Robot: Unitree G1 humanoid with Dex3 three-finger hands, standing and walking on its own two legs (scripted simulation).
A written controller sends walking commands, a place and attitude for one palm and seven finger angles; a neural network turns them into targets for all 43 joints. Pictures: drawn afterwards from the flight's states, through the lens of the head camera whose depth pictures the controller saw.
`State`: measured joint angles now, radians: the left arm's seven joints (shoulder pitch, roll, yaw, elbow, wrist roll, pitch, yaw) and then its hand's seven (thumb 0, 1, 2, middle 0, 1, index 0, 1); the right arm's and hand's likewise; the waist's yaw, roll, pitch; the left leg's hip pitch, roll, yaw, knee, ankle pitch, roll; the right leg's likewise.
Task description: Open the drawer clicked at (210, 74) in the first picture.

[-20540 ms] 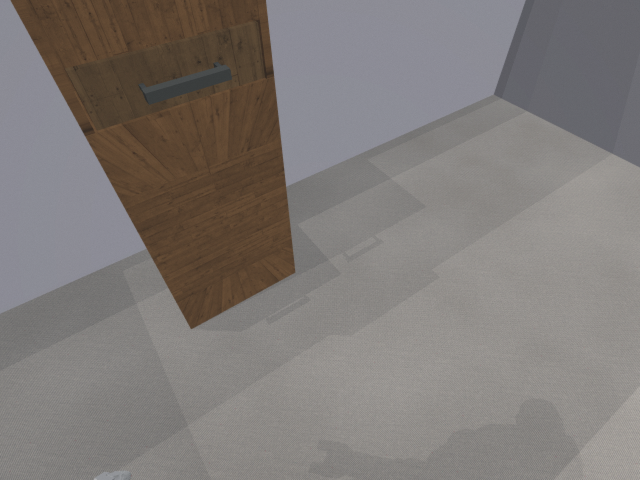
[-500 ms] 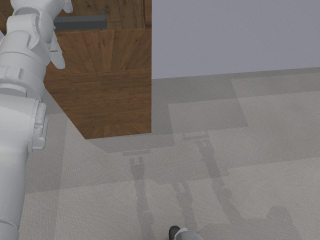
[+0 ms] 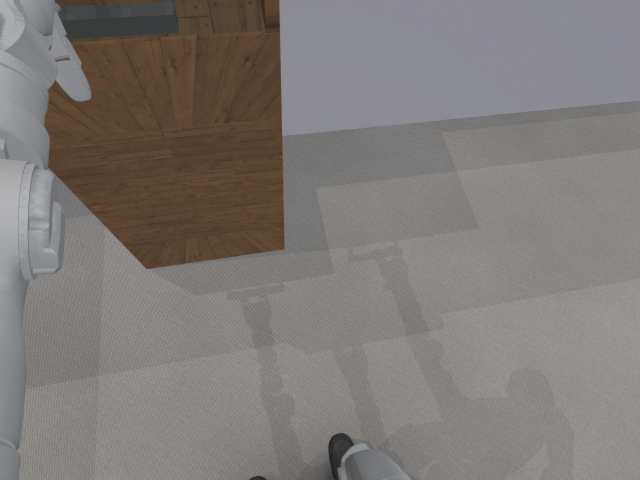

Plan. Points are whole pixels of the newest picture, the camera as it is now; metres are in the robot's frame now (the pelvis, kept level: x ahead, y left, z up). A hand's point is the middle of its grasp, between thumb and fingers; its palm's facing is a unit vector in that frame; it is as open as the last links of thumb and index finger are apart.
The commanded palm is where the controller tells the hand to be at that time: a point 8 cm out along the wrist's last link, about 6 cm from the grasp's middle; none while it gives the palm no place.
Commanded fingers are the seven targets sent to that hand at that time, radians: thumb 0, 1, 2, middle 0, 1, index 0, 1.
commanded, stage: move the hooked fingers above the handle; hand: left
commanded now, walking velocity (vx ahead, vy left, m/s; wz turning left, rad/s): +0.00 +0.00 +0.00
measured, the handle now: (97, 10) +0.68 +0.13 +0.11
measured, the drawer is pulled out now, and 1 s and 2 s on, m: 0.00 0.00 0.00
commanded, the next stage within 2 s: lower the fingers behind the handle in 0.88 s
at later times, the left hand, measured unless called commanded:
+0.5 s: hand (77, 6) +0.62 +0.13 +0.16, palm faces -0.06 -0.08 -0.99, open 13.8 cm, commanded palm +0.64 +0.13 +0.22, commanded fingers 0.00 -0.50 0.30 -0.30 -1.20 -0.30 -1.20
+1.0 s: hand (60, 6) +0.62 +0.15 +0.16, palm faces -0.07 -0.07 -0.99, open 13.8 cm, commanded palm +0.64 +0.14 +0.22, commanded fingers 0.00 -0.50 0.30 -0.30 -1.20 -0.30 -1.20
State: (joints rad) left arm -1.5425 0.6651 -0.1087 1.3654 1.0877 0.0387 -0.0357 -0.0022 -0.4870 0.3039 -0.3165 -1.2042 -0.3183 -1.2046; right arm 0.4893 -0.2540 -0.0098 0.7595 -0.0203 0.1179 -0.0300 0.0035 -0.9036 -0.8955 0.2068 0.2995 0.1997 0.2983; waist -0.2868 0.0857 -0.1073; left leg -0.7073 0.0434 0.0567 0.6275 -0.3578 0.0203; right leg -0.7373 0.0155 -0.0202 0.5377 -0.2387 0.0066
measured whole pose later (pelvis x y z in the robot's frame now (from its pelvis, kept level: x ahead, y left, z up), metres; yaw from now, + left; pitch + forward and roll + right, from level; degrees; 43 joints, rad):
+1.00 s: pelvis +0.00 +0.00 -0.01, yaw -1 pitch +27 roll -3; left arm -1.59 0.72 -0.09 1.42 1.12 0.03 -0.02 0.00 -0.49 0.30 -0.32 -1.20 -0.32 -1.20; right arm 0.47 -0.28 0.00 0.74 -0.02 0.11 -0.04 0.00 -0.90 -0.90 0.21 0.30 0.20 0.30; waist -0.31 0.10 -0.11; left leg -0.77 0.05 0.03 0.68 -0.38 0.01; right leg -0.80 0.03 -0.01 0.58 -0.25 0.00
